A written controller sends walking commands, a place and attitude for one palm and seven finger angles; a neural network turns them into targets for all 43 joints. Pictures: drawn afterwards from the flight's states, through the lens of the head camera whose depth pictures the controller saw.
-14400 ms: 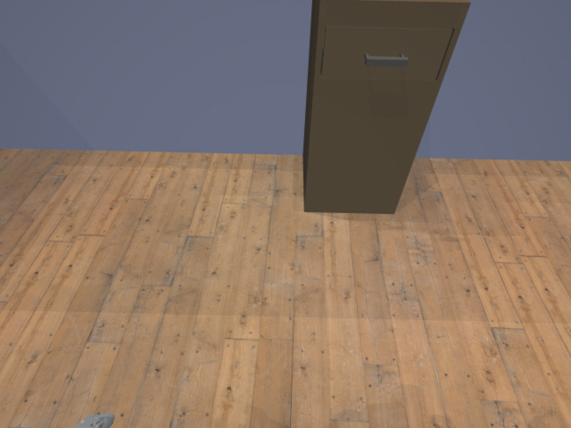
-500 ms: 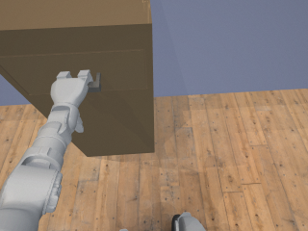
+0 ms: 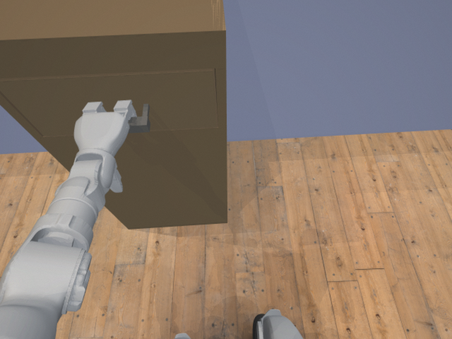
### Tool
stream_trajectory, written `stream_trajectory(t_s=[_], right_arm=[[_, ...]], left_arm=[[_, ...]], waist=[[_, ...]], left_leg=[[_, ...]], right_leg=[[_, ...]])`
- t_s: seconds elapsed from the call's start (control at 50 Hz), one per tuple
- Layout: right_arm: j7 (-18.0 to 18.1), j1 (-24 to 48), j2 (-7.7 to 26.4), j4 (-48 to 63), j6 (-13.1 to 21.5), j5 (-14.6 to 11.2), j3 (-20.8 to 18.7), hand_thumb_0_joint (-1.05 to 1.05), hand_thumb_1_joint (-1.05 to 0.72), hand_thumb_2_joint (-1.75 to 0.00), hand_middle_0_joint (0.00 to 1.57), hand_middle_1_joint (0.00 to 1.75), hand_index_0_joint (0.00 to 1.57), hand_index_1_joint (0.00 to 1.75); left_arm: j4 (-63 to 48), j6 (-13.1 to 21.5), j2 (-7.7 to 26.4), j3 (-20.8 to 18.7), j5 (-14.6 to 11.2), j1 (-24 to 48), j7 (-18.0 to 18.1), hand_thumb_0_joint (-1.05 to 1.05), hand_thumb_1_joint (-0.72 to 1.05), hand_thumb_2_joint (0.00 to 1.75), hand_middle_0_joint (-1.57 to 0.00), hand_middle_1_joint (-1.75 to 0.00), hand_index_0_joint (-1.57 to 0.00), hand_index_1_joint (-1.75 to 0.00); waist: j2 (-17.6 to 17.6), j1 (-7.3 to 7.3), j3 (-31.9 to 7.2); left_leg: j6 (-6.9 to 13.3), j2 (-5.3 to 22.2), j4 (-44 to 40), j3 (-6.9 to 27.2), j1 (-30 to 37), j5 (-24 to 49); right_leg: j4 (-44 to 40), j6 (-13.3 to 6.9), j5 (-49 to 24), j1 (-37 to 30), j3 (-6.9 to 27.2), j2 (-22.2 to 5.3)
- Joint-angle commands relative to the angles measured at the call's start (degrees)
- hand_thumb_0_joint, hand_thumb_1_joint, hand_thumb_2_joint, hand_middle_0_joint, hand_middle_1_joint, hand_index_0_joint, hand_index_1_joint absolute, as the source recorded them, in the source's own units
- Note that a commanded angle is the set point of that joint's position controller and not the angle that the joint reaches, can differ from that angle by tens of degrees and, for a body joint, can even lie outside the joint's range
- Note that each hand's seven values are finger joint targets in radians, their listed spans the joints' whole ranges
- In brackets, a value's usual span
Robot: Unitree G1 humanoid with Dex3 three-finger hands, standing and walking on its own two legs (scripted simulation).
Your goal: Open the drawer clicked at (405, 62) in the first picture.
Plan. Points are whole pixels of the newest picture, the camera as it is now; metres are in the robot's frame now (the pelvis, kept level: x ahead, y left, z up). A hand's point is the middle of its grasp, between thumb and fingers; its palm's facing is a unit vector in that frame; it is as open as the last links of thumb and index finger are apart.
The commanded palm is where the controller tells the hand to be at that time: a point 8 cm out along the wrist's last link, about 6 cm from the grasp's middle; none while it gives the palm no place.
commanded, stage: close the thumb around the handle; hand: left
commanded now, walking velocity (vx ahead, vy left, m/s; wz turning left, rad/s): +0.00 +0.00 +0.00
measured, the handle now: (116, 118) +0.53 +0.20 +0.03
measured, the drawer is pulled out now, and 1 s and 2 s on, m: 0.00 0.00 0.12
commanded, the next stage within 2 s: pull the drawer open in 0.78 s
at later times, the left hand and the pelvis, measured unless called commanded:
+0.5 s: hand (112, 145) +0.48 +0.21 +0.01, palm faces -0.04 -0.02 -1.00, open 9.0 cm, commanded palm +0.45 +0.21 +0.06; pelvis +0.00 +0.00 +0.00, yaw +0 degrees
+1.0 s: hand (112, 146) +0.48 +0.20 +0.01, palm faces -0.04 -0.02 -1.00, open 5.6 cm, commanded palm +0.43 +0.21 +0.06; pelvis +0.01 +0.00 +0.00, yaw +0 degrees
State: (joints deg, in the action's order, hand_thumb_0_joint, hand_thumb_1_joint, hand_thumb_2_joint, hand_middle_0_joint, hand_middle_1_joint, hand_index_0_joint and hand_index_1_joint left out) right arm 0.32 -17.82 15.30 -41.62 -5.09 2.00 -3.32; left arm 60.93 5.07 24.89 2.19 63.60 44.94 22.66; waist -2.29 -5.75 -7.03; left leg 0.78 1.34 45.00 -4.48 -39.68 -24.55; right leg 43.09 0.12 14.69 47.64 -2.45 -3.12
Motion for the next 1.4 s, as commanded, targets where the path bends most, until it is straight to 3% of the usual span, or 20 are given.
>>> stream_trajectory(t_s=[0.0, 0.06, 0.1, 0.18, 0.2, 0.26, 0.3, 0.32, 0.56, 0.74, 0.8, 0.84, 0.96, 1.0, 1.02, 1.1, 1.18, 1.26, 1.3, 1.38], right_arm=[[0.33, -6.78, 9.23, 3.34, 0.75, -0.03, -3.05, 0.0, -0.9, -0.9, 0.2, 0.3, 0.2, 0.3], [0.49, -6.74, 9.44, 3.21, 0.84, -0.07, -2.86, 0.0, -0.9, -0.9, 0.2, 0.3, 0.2, 0.3], [0.47, -7.04, 9.21, 3.55, 0.64, 0.04, -2.86, 0.0, -0.9, -0.9, 0.2, 0.3, 0.2, 0.3], [0.47, -7.19, 9.28, 3.14, 0.76, -0.04, -3.05, 0.0, -0.9, -0.9, 0.2, 0.3, 0.2, 0.3], [0.58, -7.35, 9.49, 3.18, 0.73, -0.11, -2.91, 0.0, -0.9, -0.9, 0.2, 0.3, 0.2, 0.3], [0.46, -7.42, 9.02, 3.32, 0.84, 0.0, -3.21, 0.0, -0.9, -0.9, 0.2, 0.3, 0.2, 0.3], [0.4, -7.78, 9.27, 3.12, 0.7, 0.05, -3.14, 0.0, -0.9, -0.9, 0.2, 0.3, 0.2, 0.3], [0.32, -7.49, 9.03, 3.33, 0.68, 0.02, -3.22, 0.0, -0.9, -0.9, 0.2, 0.3, 0.2, 0.3], [0.09, -7.29, 9.04, 3.44, 0.39, 0.06, -3.19, 0.0, -0.9, -0.9, 0.2, 0.3, 0.2, 0.3], [-0.22, -6.95, 8.74, 3.32, 0.21, 0.11, -3.56, 0.0, -0.9, -0.9, 0.2, 0.3, 0.2, 0.3], [-0.38, -7.16, 8.61, 3.42, 0.07, 0.28, -3.65, 0.0, -0.9, -0.9, 0.2, 0.3, 0.2, 0.3], [-0.36, -7.0, 8.68, 3.06, 0.01, 0.23, -3.59, 0.0, -0.9, -0.9, 0.2, 0.3, 0.2, 0.3], [-0.49, -6.13, 8.38, 4.04, -0.18, -0.08, -3.61, 0.0, -0.9, -0.9, 0.2, 0.3, 0.2, 0.3], [-0.59, -5.76, 8.15, 4.65, -0.36, -0.12, -3.62, 0.0, -0.9, -0.9, 0.2, 0.3, 0.2, 0.3], [-0.72, -5.35, 7.85, 5.05, -0.37, -0.21, -3.8, 0.0, -0.9, -0.9, 0.2, 0.3, 0.2, 0.3], [-0.79, -4.47, 7.85, 5.44, -0.44, -0.55, -3.83, 0.0, -0.9, -0.9, 0.2, 0.3, 0.2, 0.3], [-1.01, -3.51, 7.54, 6.21, -0.57, -0.44, -4.09, 0.0, -0.9, -0.9, 0.2, 0.3, 0.2, 0.3], [-0.81, -1.58, 7.39, 6.96, -0.71, -0.93, -3.7, 0.0, -0.9, -0.9, 0.2, 0.3, 0.2, 0.3], [-0.55, -0.85, 7.41, 7.14, -0.71, -0.96, -3.64, 0.0, -0.9, -0.9, 0.2, 0.3, 0.2, 0.3], [-0.3, 0.94, 7.2, 7.77, -0.55, -1.09, -3.34, 0.0, -0.9, -0.9, 0.2, 0.3, 0.2, 0.3]], left_arm=[[-9.05, -0.41, 13.47, -2.98, -0.7, 23.1, 2.4, 0.0, -0.5, 0.3, -0.3, -1.2, -0.3, -1.2], [-8.58, -0.96, 14.99, -3.73, -0.62, 23.77, 2.33, 0.0, -0.5, 0.3, -0.3, -1.2, -0.3, -1.2], [-9.61, -0.69, 15.11, -3.85, -0.73, 23.04, 1.91, 0.0, -0.39, 0.35, -0.31, -1.21, -0.31, -1.21], [-7.71, -0.6, 12.72, -2.5, -1.08, 22.97, 1.42, 0.0, -0.16, 0.44, -0.32, -1.24, -0.32, -1.24], [-8.54, -0.43, 14.84, -3.79, -1.05, 23.01, 1.39, 0.0, -0.11, 0.47, -0.33, -1.24, -0.33, -1.24], [-8.74, -0.24, 12.18, -2.04, -0.77, 22.55, 1.35, 0.0, 0.06, 0.54, -0.34, -1.26, -0.34, -1.26], [-9.21, 0.09, 13.92, -3.55, -0.76, 22.45, 1.45, 0.0, 0.17, 0.59, -0.35, -1.27, -0.35, -1.27], [-8.54, -0.24, 11.58, -1.72, -0.88, 22.17, 1.41, 0.0, 0.23, 0.61, -0.35, -1.28, -0.35, -1.28], [-10.24, -0.21, 13.09, -3.28, -0.91, 20.76, 1.37, 0.0, 0.9, 0.9, -0.4, -1.35, -0.4, -1.35], [-11.3, -0.1, 10.94, -2.46, -0.89, 19.11, 1.99, 0.0, 0.9, 0.9, -0.4, -1.35, -0.4, -1.35], [-12.76, -0.22, 10.59, -2.25, -0.64, 19.45, 2.25, 0.0, 0.9, 0.9, -0.4, -1.35, -0.4, -1.35], [-11.79, -0.54, 10.79, -2.45, -0.77, 19.36, 2.23, 0.0, 0.9, 0.9, -0.4, -1.35, -0.4, -1.35], [-12.64, -0.7, 10.43, -3.37, -1.55, 12.36, 1.47, 0.0, 0.9, 0.9, -0.4, -1.35, -0.4, -1.35], [-15.19, -0.45, 9.84, -2.96, -1.31, 10.74, 1.19, 0.0, 0.9, 0.9, -0.4, -1.35, -0.4, -1.35], [-15.85, -0.56, 7.4, -1.46, -1.55, 9.29, 1.12, 0.0, 0.9, 0.9, -0.4, -1.35, -0.4, -1.35], [-18.05, -0.98, 5.87, -0.68, -1.42, 6.82, 1.37, 0.0, 0.9, 0.9, -0.4, -1.35, -0.4, -1.35], [-23.52, -1.94, 5.98, -1.78, -1.6, 1.79, 1.8, 0.0, 0.9, 0.9, -0.4, -1.35, -0.4, -1.35], [-25.45, -3.24, 3.72, 0.06, -1.99, -1.86, 1.59, 0.0, 0.9, 0.9, -0.4, -1.35, -0.4, -1.35], [-27.22, -3.36, 5.73, -1.65, -1.74, -3.11, 1.79, 0.0, 0.9, 0.9, -0.4, -1.35, -0.4, -1.35], [-29.16, -4.05, 4.94, -1.36, -1.68, -5.98, 1.8, 0.0, 0.9, 0.9, -0.4, -1.35, -0.4, -1.35]], waist=[[0.94, -0.57, -23.63], [1.75, -0.62, -23.22], [-0.17, 0.22, -26.56], [2.22, -1.0, -23.06], [1.9, -0.47, -24.12], [0.45, -0.56, -24.67], [1.06, -0.06, -25.44], [0.61, -0.64, -24.39], [0.79, 0.42, -24.47], [0.95, 0.45, -24.24], [-0.73, 0.69, -26.42], [0.41, 0.43, -24.61], [2.06, 2.5, -25.18], [0.33, 3.28, -26.64], [-0.1, 3.09, -25.61], [1.79, 3.03, -23.62], [0.73, 4.49, -26.13], [3.01, 4.01, -21.78], [2.16, 4.74, -22.08], [1.61, 5.14, -20.81]], left_leg=[[1.08, -2.89, -5.09, 2.67, 5.02, 19.19], [1.22, -2.99, -5.17, 2.52, 4.31, 18.64], [1.05, -3.14, -4.87, 2.53, 5.42, 21.09], [1.1, -2.76, -4.64, 2.85, 5.31, 20.7], [1.1, -2.82, -4.72, 2.85, 5.12, 20.41], [0.94, -2.75, -4.51, 2.86, 6.45, 21.75], [0.91, -2.72, -4.29, 3.07, 6.08, 23.03], [0.86, -2.78, -4.38, 2.83, 5.99, 22.27], [0.76, -2.6, -4.89, 2.86, 6.2, 23.41], [0.6, -2.29, -4.94, 2.8, 7.77, 25.77], [0.42, -2.18, -4.65, 3.08, 9.42, 28.93], [0.47, -2.18, -4.76, 2.82, 8.58, 27.85], [0.69, -2.35, -5.67, 2.22, 7.73, 28.48], [0.52, -2.05, -5.93, 2.49, 9.2, 31.74], [0.46, -1.97, -5.95, 2.31, 9.91, 32.07], [0.43, -1.67, -6.68, 2.57, 10.56, 31.46], [0.37, -1.47, -6.76, 2.47, 12.91, 36.92], [0.39, -1.7, -8.06, 2.1, 12.33, 33.5], [0.42, -1.76, -8.44, 1.95, 13.06, 33.69], [0.16, -1.82, -8.91, 2.03, 14.11, 34.12]], right_leg=[[-2.45, -1.81, -13.9, -21.25, 0.84, 3.67], [-2.53, -1.72, -13.92, -21.88, 1.03, 3.66], [-1.83, -1.87, -16.19, -23.36, 1.18, 3.59], [-2.46, -1.82, -14.86, -20.81, 0.76, 3.84], [-2.1, -1.74, -14.86, -21.59, 0.92, 3.73], [-2.04, -1.94, -15.39, -20.83, 0.65, 3.88], [-1.55, -1.93, -16.49, -21.64, 0.76, 3.79], [-1.94, -1.87, -16.12, -21.0, 0.71, 3.85], [-1.95, -1.99, -17.15, -22.58, 0.69, 3.86], [-2.2, -1.99, -18.25, -22.35, 0.45, 3.95], [-1.83, -2.06, -19.79, -22.81, 0.44, 3.91], [-2.06, -2.04, -19.65, -22.66, 0.37, 4.0], [-2.31, -2.05, -21.76, -26.36, 0.67, 3.86], [-2.06, -2.18, -23.02, -27.01, 0.71, 3.71], [-2.55, -2.17, -22.78, -26.3, 0.5, 3.82], [-3.22, -2.15, -21.7, -26.01, 0.16, 3.91], [-3.23, -2.37, -25.23, -28.67, 0.4, 3.67], [-4.47, -2.1, -24.39, -29.12, 0.03, 3.76], [-4.53, -2.23, -24.5, -30.11, 0.26, 3.65], [-4.88, -2.4, -24.01, -30.08, 0.02, 3.71]])
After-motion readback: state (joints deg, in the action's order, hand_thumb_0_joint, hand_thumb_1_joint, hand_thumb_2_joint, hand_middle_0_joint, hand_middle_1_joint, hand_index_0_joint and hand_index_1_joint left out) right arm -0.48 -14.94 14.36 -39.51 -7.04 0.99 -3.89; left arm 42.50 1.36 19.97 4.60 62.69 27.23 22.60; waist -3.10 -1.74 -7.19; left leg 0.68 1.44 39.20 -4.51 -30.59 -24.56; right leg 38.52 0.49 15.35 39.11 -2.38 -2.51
